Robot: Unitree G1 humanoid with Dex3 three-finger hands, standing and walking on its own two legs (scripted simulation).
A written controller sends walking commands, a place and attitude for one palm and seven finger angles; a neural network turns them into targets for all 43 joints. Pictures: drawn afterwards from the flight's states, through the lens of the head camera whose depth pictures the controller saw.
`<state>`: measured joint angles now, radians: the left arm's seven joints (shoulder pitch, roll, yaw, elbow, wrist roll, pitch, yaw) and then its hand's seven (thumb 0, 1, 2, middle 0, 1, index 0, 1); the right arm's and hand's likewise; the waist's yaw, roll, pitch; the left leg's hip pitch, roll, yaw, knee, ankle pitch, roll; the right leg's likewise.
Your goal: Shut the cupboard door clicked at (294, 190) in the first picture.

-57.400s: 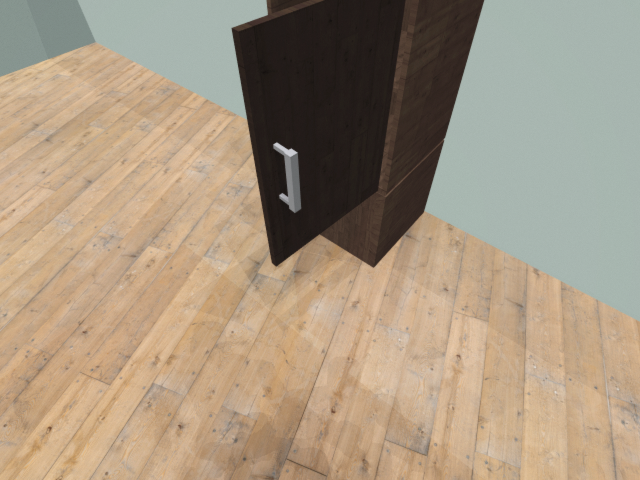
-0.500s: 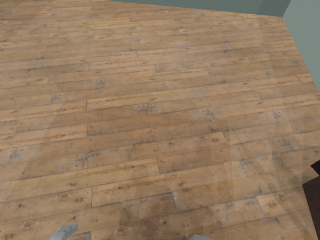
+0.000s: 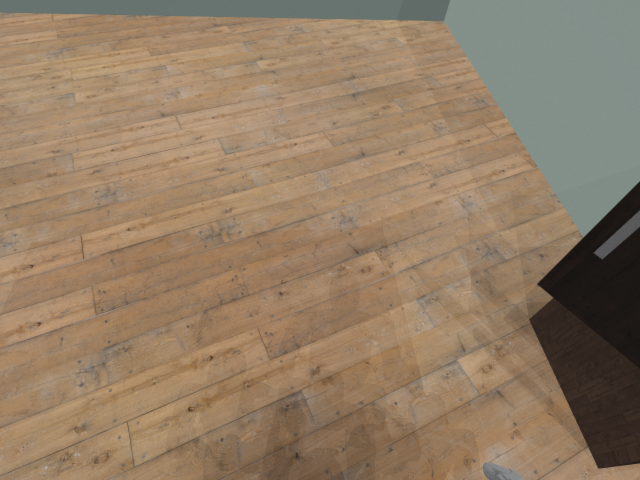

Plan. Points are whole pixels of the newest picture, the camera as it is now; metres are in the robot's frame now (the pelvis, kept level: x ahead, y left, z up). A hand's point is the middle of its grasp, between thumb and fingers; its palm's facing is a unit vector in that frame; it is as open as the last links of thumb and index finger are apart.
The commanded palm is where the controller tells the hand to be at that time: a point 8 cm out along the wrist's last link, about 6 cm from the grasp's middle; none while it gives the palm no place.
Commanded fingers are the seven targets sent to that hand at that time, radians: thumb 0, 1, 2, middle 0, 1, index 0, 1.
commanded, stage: turn to face it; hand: left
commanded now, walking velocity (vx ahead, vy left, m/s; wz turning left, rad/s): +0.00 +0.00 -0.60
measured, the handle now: (632, 225) +0.58 -0.52 -0.04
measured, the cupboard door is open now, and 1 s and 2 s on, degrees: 31 31 31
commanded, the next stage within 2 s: take the last steps up to it in 1.22 s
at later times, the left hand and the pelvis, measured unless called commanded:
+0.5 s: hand (235, 441) +0.18 +0.13 -0.14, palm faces -0.32 -0.90 -0.29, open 7.3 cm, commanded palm none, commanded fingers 0.00 0.90 0.90 -0.20 -0.30 -0.20 -0.30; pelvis +0.00 -0.03 -0.01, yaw -19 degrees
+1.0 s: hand (243, 417) +0.22 +0.13 -0.16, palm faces -0.53 -0.82 -0.22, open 7.4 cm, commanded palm none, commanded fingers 0.00 0.90 0.90 -0.20 -0.30 -0.20 -0.30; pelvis +0.04 -0.01 +0.01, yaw -36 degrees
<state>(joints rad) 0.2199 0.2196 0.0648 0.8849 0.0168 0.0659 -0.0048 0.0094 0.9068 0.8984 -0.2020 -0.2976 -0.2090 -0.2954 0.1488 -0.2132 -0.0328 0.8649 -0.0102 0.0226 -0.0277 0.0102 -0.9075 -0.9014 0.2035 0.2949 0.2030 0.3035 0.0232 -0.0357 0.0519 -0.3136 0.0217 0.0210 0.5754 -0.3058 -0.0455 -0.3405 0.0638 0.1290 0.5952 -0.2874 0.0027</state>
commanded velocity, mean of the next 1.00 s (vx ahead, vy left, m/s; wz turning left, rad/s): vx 0.00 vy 0.00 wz -0.57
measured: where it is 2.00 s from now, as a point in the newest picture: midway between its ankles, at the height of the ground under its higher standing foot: outside the picture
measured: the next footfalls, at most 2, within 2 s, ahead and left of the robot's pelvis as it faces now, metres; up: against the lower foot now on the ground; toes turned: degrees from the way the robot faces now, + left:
right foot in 0.44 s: +0.00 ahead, -0.14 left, +0.00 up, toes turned -22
left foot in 0.86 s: +0.14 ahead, +0.06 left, +0.00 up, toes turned -30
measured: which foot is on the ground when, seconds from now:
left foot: down 0.00-0.42, up 0.44-0.84, down 0.86-1.00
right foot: down 0.00-0.00, up 0.02-0.42, down 0.44-0.86, up 0.88-1.00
